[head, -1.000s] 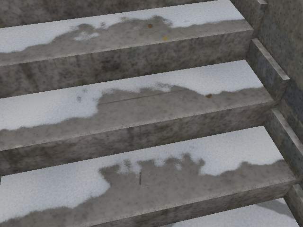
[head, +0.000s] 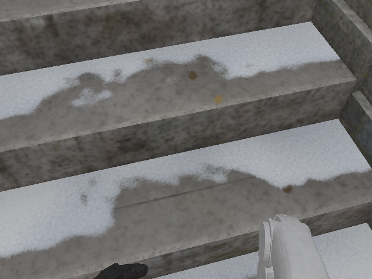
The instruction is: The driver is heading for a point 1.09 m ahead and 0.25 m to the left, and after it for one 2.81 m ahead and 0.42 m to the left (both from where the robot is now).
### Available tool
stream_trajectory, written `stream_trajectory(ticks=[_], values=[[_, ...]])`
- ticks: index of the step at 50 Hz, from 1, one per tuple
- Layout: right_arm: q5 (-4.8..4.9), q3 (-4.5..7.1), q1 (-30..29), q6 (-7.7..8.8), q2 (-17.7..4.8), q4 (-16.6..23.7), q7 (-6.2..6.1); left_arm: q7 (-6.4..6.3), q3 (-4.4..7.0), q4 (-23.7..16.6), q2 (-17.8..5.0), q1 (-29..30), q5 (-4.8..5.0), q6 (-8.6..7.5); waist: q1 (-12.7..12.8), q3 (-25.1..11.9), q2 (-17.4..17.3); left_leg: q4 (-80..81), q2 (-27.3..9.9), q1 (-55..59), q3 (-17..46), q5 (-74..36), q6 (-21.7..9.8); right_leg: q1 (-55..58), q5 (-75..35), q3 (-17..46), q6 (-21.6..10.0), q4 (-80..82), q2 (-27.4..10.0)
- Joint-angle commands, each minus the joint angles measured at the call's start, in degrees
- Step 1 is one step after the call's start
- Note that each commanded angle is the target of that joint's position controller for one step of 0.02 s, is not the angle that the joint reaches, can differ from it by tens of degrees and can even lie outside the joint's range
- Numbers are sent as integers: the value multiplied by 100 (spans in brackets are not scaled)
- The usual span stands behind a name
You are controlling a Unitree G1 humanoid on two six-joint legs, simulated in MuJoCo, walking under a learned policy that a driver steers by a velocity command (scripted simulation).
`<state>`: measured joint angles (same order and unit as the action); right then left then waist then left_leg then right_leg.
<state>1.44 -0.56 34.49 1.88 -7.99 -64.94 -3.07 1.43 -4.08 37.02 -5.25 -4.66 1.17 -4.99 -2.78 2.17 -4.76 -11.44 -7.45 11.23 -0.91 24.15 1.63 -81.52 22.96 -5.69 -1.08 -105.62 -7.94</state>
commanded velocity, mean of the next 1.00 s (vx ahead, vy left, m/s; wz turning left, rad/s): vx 0.50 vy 0.00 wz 0.38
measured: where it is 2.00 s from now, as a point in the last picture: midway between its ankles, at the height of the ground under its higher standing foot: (137, 49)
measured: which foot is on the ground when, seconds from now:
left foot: down 0.00-0.06, up 0.08-0.68, down 0.70-1.00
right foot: up 0.00-0.04, down 0.06-0.70, up 0.72-1.00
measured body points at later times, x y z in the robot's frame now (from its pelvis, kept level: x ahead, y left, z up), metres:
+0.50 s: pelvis +0.30 -0.10 +0.19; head +0.29 -0.12 +0.64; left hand +0.22 +0.07 +0.03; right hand +0.49 -0.27 +0.07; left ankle +0.40 +0.05 -0.20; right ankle +0.24 -0.14 -0.55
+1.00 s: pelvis +0.60 -0.10 +0.35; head +0.59 -0.12 +0.79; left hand +0.74 +0.17 +0.28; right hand +0.58 -0.31 +0.18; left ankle +0.49 -0.01 -0.38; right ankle +0.74 -0.21 -0.07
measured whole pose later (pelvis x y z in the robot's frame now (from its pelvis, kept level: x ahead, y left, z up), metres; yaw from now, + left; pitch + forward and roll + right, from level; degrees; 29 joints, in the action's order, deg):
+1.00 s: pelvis +0.60 -0.10 +0.35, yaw +21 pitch +4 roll +1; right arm -6.4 -1.7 28.8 5.7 -7.8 -65.4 4.3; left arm 2.0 -2.9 43.9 -11.8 -1.7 -2.1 -4.3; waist -3.0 -7.1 -1.6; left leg -34.2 4.8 -14.3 6.5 23.6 -2.4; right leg -78.9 30.7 6.7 -8.1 -122.0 -0.8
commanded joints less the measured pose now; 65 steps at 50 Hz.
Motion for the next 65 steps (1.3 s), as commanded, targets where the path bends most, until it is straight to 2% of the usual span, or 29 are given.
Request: stream_trajectory(ticks=[1, 3, 5, 6, 8, 10, 11, 13, 16, 24, 29, 31, 34, 35, 36, 37, 38, 42, 45, 49, 51, 53, 55, 56, 57, 58, 59, 63, 65], values=[[88, 319, -486, 228, -1995, 387, 59, 19, 118, -823, -562, -287, -60, -240, 1244, -1173, -619, 594, -639, -3679, -250, -8807, -1099, 7004, -1125, -801, -165, 1952, 844], [55, 414, -573, 131, -2309, 390, 142, -111, 740, -315, -2157, -2080, 0, -63, 2301, -2101, -1510, -2309, -466, -1309, 242, -11233, -620, 7594, -564, 158, -483, 4677, 1294], [-290, 201, 731, 416, -742, 395, 358, -35, 776, 713, -2892, -3045, -397, 34, 941, -3724, 3562, -6545, 1644, -2758, 2023, -232, -454, 9342, -4641, 5455, -1282, 7465, -946], [-27, 324, 549, 542, -627, 487, 550, -57, 699, 912, -2345, -3297, -522, -8, 949, -3870, 2511, -8134, 1867, -3531, 2833, -170, -436, 9283, -1816, 6649, -1244, 9007, -1361], [-25, 155, -1640, 297, -105, 1536, 509, 119, 542, 1564, -1306, -2035, -40, -117, 475, -971, 919, -8792, 1146, -4793, 1453, -1001, -614, 6895, 1487, 5307, -712, 8841, -896], [-43, 30, -2304, 146, -220, 1998, 486, 133, 288, 1916, -416, -1214, -412, -89, 26, -233, 455, -9726, 823, -4928, 1522, -1819, -1140, 5249, 2201, 3786, -515, 8544, -755], [-460, 1, -2046, 128, 44, 1698, 655, 138, 211, 1596, -399, -468, -546, 20, 115, 772, 770, -10748, 1015, -6028, 1900, -2866, -1610, 4432, 910, 2861, -841, 8346, -478], [-220, 58, -1601, 164, -234, 1484, 918, 305, 76, 2075, -180, -1068, -883, 35, -181, 237, 232, -11125, 1121, -7078, 1921, -3638, -2201, 4890, -750, 1924, -598, 8536, -530], [-1, 150, -2132, 162, -582, 1692, 1142, 106, 148, 2283, -577, -960, -944, -174, -345, -450, 1195, -11748, 943, -7335, 693, -2822, -1991, 5196, -1253, 142, -233, 8880, 84], [17, -120, -4274, -160, -482, 2535, 634, 330, 8, 3047, -569, -3177, -1230, -220, 651, -240, 839, -10721, 449, -10249, 312, -2791, -1668, 7682, -1543, 216, -423, 9425, -560], [-32, -44, -4474, -173, -343, 2330, 613, 452, -6, 2776, -811, -2982, -961, -90, 301, -215, 1166, -10306, 514, -9815, -539, -1881, -1463, 8162, -5783, -512, -36, 9446, -710], [42, 100, -4883, -454, -986, 2881, 830, 473, 272, 2607, -1746, -2490, -488, -239, -263, -925, 1166, -8307, 1204, -5796, -1813, -1451, -1427, 5927, -11401, -799, 82, 9481, -302], [7, 158, -3122, -365, -880, 2369, 858, 689, 565, 2623, -2923, -2341, -193, -237, -783, -484, 1631, -5239, 1950, -5197, -1890, 145, -934, 7984, -14183, -404, -310, 7507, -1172], [3, 278, -1412, -325, -1067, 1768, 748, 900, 630, 2645, -2761, -1990, -499, -164, -1240, -775, 1461, -4344, 1866, -3843, -1003, -759, -1147, 7358, -13357, -149, -205, 5931, -1133], [-191, 403, 663, -385, -1335, 900, 485, 1160, 375, 2649, -1573, -2370, -980, -190, -1133, -2433, 57, -4648, 862, -746, 1723, -4889, -2480, 5077, -7625, 204, 357, 3201, -652], [-534, 414, 711, -503, -1467, 1047, 695, 1253, 667, 2428, -1722, -2304, -445, 12, -1011, -2911, -1000, -2407, -405, -772, 4758, -5956, -3806, 3920, -1726, 1098, 328, -618, 1245], [-533, 508, 300, -322, -1647, 1017, 717, 1071, 742, 2061, -1542, -1755, -182, 47, -837, -1776, -216, -1813, -485, -1823, 4462, -4131, -2904, 2703, -1950, 1771, -168, -1667, 1275], [-376, -92, -2334, 253, 13, 603, 864, 287, 339, 1372, -523, -867, -663, 92, 782, -376, 1244, -1574, 472, -4196, 2010, -1327, -1784, 1372, -1428, 1426, -926, -1640, 840], [-600, 84, -2205, 518, -837, 830, 705, 34, 356, 858, -1070, -493, -189, 21, 621, -569, 81, -962, 694, -5004, 1256, -1911, -1589, 2309, 161, 747, -412, -1593, 883], [-927, 4, 52, 456, -926, -130, 741, -11, 119, 51, -1105, 1164, -345, 10, -5, -176, 634, -1263, -321, -1771, 2405, -1702, -1268, -974, 1129, 1484, -817, -1084, 450], [-710, 10, -1216, 428, -955, 519, 913, 65, 56, -251, -970, 1575, -376, 114, 368, -333, 570, 43, 125, -4919, 1910, -200, -1270, 2479, 126, 649, -821, 1298, 183], [-310, 206, -2302, 492, -1988, 1323, 995, 244, 88, -341, -782, 684, -5, 315, 1312, -579, -478, 559, -111, -7391, 1883, -3942, -1758, 6558, -917, 130, 51, 894, 698], [114, 496, -1797, 588, -2479, 1456, 946, 241, 454, -78, -1880, -239, -133, 304, 1580, -1017, -271, -948, 102, -4251, 1464, -7762, -1437, 6303, -588, -510, 189, 3875, 1406], [-145, 454, -1671, 530, -1946, 1391, 991, 135, 553, 234, -1910, -1393, -321, 305, 1740, -1489, 17, -2690, 375, -3433, 1495, -7995, -1281, 6935, -803, 332, -61, 5526, 1221], [-814, 164, -158, 521, -543, 1025, 1133, 37, 665, 698, -2256, -3123, -306, 251, 1097, -3832, 1680, -5376, 1033, -4576, 1363, -3653, -785, 9641, -4920, 3950, -2377, 5846, -756], [-494, 280, -658, 398, -570, 1089, 1215, 74, 609, 633, -2174, -3665, -515, 280, 1782, -2829, 2198, -7948, 1628, -6434, 2214, -1837, -885, 8706, -895, 7012, -2498, 7647, -1463], [-356, 270, -1782, 367, -532, 1289, 1153, 96, 596, 957, -2112, -3338, -291, 125, 1677, -964, 2116, -9075, 1218, -7743, 1639, -2050, -975, 7568, 1474, 6147, -1886, 7929, -1056], [-480, 142, -2351, 273, -481, 1419, 797, 9, 184, 1355, -143, -1042, -272, 89, 348, -353, 827, -9652, 575, -7477, 1126, -1422, -1146, 5571, 1508, 3559, -1489, 7887, -798], [-402, 14, -2188, 119, -323, 1422, 813, -198, 104, 1434, 72, -613, -387, -2, 62, -289, 886, -9638, 499, -7636, 1089, -905, -1281, 5365, 1384, 2885, -1400, 8288, -710]])
Keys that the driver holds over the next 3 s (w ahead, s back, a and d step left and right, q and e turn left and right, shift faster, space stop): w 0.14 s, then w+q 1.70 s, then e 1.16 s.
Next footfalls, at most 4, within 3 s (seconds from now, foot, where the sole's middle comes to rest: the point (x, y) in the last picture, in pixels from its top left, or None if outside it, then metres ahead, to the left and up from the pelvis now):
0.06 right None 0.28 -0.15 -0.59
0.70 left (194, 207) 0.53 0.00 -0.42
1.12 right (250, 71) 0.88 -0.19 -0.24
1.62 left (135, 76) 0.88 0.15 -0.25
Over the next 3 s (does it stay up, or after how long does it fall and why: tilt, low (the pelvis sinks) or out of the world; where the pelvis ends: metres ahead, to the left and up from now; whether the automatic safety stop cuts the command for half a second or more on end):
stays up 1.07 0.28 0.69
